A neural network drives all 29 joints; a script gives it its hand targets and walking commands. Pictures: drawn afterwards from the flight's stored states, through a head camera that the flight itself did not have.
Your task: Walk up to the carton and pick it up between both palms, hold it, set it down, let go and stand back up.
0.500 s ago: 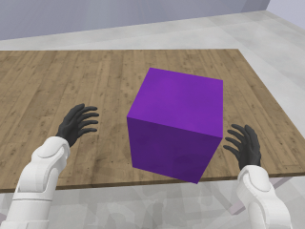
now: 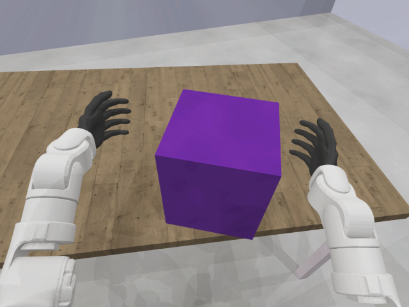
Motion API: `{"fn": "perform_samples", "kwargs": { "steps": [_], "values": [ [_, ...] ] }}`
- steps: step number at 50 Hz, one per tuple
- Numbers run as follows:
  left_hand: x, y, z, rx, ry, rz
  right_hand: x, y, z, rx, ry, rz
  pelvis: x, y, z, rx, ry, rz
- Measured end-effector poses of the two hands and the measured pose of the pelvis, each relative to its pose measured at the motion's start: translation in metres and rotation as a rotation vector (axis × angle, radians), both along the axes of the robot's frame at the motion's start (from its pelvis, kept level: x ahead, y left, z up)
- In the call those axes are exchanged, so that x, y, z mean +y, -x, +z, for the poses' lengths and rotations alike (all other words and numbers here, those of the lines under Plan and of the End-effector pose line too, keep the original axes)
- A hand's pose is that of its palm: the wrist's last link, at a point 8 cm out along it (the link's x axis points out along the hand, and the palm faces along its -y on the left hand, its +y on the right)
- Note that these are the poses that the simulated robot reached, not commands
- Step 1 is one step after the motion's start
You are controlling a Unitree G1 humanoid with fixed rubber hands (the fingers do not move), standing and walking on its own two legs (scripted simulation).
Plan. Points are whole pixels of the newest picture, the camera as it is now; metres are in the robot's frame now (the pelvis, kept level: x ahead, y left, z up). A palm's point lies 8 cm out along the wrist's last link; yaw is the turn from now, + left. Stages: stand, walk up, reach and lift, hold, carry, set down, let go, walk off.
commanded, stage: reach and lift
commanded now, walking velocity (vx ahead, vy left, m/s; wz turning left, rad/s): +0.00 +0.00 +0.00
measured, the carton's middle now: (218, 166) +0.40 -0.05 +0.04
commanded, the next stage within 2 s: none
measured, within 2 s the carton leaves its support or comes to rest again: neither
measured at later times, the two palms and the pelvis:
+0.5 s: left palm (107, 91) +0.45 +0.17 +0.21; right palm (319, 124) +0.37 -0.22 +0.19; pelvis +0.00 +0.00 +0.00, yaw +1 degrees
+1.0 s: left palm (123, 121) +0.45 +0.15 +0.13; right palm (300, 148) +0.37 -0.20 +0.12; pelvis +0.00 +0.00 +0.00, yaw +1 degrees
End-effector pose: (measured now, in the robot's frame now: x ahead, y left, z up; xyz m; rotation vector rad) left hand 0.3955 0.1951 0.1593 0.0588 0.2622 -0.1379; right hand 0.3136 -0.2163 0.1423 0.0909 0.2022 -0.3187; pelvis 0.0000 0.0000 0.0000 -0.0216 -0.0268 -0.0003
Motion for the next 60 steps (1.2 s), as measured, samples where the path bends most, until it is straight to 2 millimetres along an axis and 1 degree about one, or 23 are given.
{"fn": "perform_samples", "kwargs": {
  "steps": [9, 19, 25, 32, 35, 38, 50, 52, 60],
  "values": [
    [-0.006, -0.021, 0.019, -0.006, -0.004, -0.001, -0.002, -0.023, 0.019, -0.002, -0.004, 0.004, -0.002, 0.002, 0.000, 0.008, 0.000, 0.009],
    [-0.020, -0.043, 0.041, -0.022, -0.013, -0.012, -0.002, -0.044, 0.036, -0.012, -0.009, 0.002, -0.003, 0.001, 0.001, 0.021, 0.001, 0.017],
    [-0.028, -0.056, 0.047, -0.017, -0.019, -0.013, -0.001, -0.057, 0.043, -0.007, -0.005, 0.001, -0.003, 0.000, 0.001, 0.026, 0.002, 0.019],
    [-0.037, -0.066, 0.048, -0.016, -0.031, -0.019, 0.000, -0.066, 0.044, -0.006, -0.004, -0.008, -0.003, -0.003, 0.001, 0.028, 0.004, 0.022],
    [-0.040, -0.068, 0.044, -0.015, -0.033, -0.020, 0.001, -0.067, 0.041, -0.009, 0.002, -0.011, -0.003, -0.004, 0.001, 0.026, 0.005, 0.023],
    [-0.041, -0.068, 0.034, -0.011, -0.035, -0.022, 0.003, -0.066, 0.033, -0.007, 0.004, -0.018, -0.003, -0.005, 0.002, 0.024, 0.005, 0.024],
    [-0.043, -0.056, -0.025, 0.041, -0.043, -0.002, 0.012, -0.057, -0.021, 0.031, 0.004, -0.031, -0.001, -0.001, -0.001, 0.057, 0.006, 0.022],
    [-0.044, -0.055, -0.033, 0.040, -0.040, 0.000, 0.016, -0.058, -0.027, 0.033, 0.007, -0.028, -0.001, 0.000, -0.001, 0.068, 0.006, 0.025],
    [-0.045, -0.052, -0.056, 0.042, -0.039, 0.009, 0.017, -0.058, -0.044, 0.043, 0.035, -0.042, -0.001, 0.003, -0.005, 0.122, 0.007, 0.026]
  ]
}}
